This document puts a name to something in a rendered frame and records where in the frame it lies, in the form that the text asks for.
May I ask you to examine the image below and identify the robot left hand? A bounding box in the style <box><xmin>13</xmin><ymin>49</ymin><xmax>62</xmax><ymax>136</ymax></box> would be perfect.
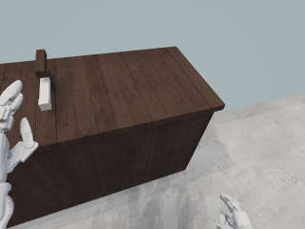
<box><xmin>0</xmin><ymin>80</ymin><xmax>38</xmax><ymax>183</ymax></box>

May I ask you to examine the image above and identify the tap lever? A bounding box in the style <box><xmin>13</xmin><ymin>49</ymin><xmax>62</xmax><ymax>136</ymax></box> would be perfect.
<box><xmin>38</xmin><ymin>77</ymin><xmax>51</xmax><ymax>111</ymax></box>

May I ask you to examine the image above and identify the counter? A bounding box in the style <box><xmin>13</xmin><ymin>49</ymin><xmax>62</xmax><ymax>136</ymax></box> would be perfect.
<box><xmin>0</xmin><ymin>46</ymin><xmax>225</xmax><ymax>229</ymax></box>

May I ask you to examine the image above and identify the robot right hand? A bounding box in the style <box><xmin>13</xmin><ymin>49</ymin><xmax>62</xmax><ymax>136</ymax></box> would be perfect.
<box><xmin>216</xmin><ymin>192</ymin><xmax>253</xmax><ymax>229</ymax></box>

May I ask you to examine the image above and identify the left robot forearm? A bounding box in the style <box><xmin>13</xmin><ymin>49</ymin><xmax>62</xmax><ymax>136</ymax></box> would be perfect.
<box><xmin>0</xmin><ymin>182</ymin><xmax>14</xmax><ymax>229</ymax></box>

